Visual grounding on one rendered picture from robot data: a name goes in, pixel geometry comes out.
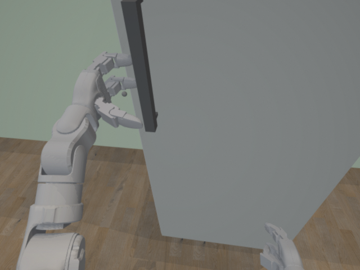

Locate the right robot hand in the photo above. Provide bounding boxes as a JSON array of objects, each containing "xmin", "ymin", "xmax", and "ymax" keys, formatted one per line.
[{"xmin": 260, "ymin": 223, "xmax": 304, "ymax": 270}]

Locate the robot left forearm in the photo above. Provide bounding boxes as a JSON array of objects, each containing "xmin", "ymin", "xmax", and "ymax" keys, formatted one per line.
[{"xmin": 16, "ymin": 105, "xmax": 99, "ymax": 270}]

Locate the left robot hand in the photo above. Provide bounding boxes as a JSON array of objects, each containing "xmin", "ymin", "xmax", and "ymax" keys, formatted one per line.
[{"xmin": 72, "ymin": 51, "xmax": 143, "ymax": 129}]

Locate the left robot upper arm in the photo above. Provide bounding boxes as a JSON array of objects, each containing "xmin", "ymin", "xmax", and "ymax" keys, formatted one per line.
[{"xmin": 19, "ymin": 232, "xmax": 86, "ymax": 270}]

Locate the fridge door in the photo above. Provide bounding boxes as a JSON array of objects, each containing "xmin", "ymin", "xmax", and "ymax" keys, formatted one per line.
[{"xmin": 111, "ymin": 0, "xmax": 360, "ymax": 249}]

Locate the handle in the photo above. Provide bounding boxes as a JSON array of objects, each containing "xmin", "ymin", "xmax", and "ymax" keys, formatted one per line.
[{"xmin": 121, "ymin": 0, "xmax": 158, "ymax": 132}]

